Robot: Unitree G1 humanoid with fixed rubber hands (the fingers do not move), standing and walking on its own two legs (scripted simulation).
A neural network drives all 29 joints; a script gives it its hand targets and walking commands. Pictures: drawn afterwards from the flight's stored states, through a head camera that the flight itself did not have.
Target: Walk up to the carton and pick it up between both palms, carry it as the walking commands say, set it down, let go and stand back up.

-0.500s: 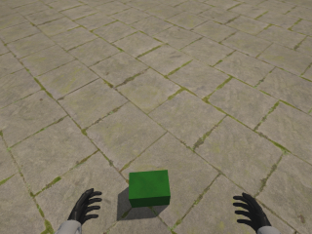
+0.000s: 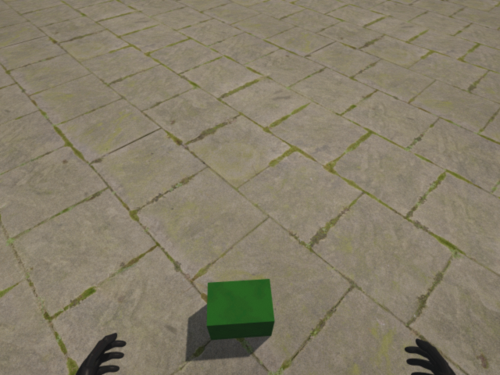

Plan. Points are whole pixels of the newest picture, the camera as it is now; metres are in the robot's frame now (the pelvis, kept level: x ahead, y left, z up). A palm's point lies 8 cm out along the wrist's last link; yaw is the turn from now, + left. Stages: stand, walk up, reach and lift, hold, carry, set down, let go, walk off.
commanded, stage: stand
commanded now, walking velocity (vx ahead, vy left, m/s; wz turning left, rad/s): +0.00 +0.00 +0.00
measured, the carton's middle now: (240, 309) +0.45 +0.07 -0.69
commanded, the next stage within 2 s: none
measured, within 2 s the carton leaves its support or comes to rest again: neither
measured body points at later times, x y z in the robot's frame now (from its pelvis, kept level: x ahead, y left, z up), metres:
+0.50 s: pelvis +0.00 +0.02 +0.01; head +0.01 +0.03 +0.45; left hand +0.11 +0.32 -0.11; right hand +0.11 -0.28 -0.10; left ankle +0.01 +0.12 -0.74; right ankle -0.06 -0.10 -0.74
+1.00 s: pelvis +0.00 +0.02 +0.01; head +0.00 +0.03 +0.46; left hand +0.09 +0.33 -0.12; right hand +0.09 -0.28 -0.11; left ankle +0.01 +0.12 -0.74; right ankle -0.06 -0.10 -0.74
